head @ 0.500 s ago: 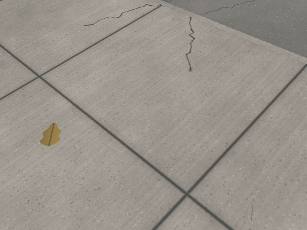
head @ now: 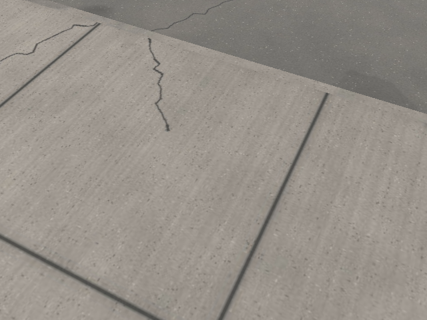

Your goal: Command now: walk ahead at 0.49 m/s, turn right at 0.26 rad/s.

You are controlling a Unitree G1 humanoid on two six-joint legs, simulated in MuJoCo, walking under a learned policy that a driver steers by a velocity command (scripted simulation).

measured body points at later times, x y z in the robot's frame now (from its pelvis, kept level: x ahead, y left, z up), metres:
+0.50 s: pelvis +0.26 -0.05 +0.01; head +0.28 -0.07 +0.45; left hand +0.32 +0.23 -0.10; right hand +0.39 -0.32 -0.12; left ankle +0.22 +0.10 -0.65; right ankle +0.29 -0.15 -0.74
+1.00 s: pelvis +0.49 +0.08 -0.01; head +0.52 +0.10 +0.44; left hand +0.46 +0.37 -0.12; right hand +0.73 -0.10 -0.11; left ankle +0.50 +0.15 -0.74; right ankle +0.49 -0.10 -0.64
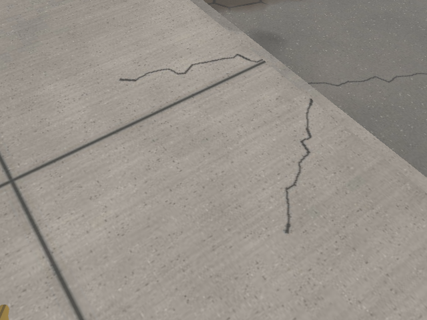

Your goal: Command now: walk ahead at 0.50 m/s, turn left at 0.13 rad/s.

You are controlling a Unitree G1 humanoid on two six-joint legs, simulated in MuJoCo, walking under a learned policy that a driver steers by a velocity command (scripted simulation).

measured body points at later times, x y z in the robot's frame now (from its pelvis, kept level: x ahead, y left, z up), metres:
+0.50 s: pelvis +0.23 -0.05 -0.01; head +0.28 -0.06 +0.44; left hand +0.45 +0.19 -0.10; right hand +0.31 -0.34 -0.12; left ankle +0.15 +0.10 -0.63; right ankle +0.33 -0.14 -0.73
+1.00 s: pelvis +0.36 -0.03 +0.01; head +0.37 -0.01 +0.46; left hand +0.64 +0.12 -0.08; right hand +0.26 -0.31 -0.08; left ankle +0.38 +0.09 -0.73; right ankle +0.33 -0.20 -0.65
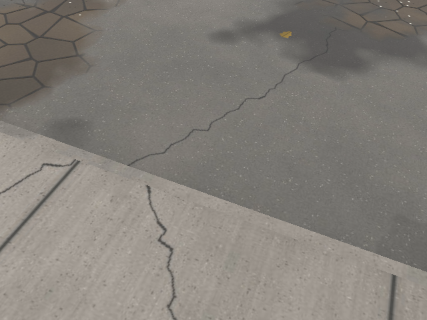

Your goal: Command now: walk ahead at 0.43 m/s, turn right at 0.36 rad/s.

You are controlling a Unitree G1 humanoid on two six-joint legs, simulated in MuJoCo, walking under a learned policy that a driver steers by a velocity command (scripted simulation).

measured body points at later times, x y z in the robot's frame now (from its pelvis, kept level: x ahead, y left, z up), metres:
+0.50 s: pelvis +0.14 -0.04 -0.01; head +0.18 -0.03 +0.44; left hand +0.27 +0.24 -0.11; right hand +0.28 -0.31 -0.12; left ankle +0.15 +0.09 -0.69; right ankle +0.20 -0.16 -0.74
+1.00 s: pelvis +0.16 +0.00 +0.00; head +0.19 +0.04 +0.44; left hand +0.20 +0.32 -0.12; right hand +0.43 -0.19 -0.07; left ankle +0.16 +0.09 -0.74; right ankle +0.25 -0.15 -0.70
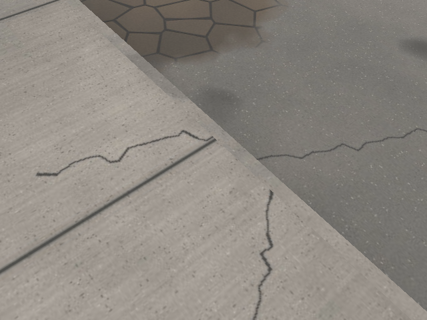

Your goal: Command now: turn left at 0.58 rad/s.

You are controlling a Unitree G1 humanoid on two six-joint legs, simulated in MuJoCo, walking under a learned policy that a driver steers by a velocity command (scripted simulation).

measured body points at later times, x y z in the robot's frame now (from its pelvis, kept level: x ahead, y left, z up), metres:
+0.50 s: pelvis +0.00 -0.02 -0.01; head +0.03 -0.02 +0.44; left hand +0.13 +0.25 -0.12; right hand +0.17 -0.29 -0.10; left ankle -0.02 +0.11 -0.74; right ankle +0.02 -0.15 -0.74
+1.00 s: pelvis +0.01 -0.08 +0.01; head +0.03 -0.11 +0.46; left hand +0.17 +0.17 -0.08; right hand +0.10 -0.39 -0.09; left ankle +0.08 +0.08 -0.67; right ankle -0.02 -0.15 -0.74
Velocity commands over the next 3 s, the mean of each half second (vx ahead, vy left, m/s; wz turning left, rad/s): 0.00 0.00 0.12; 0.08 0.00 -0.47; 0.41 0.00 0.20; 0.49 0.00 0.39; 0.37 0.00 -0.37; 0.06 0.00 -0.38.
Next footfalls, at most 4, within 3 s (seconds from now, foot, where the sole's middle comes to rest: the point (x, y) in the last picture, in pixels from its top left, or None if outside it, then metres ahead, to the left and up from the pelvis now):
0.14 right None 0.06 -0.15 -0.78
0.44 left None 0.02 0.11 -0.78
0.78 right None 0.02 -0.16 -0.78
1.38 left None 0.32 0.02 -0.78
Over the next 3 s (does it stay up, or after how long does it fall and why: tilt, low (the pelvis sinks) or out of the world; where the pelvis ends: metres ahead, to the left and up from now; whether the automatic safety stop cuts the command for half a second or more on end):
stays up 0.82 -0.10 0.00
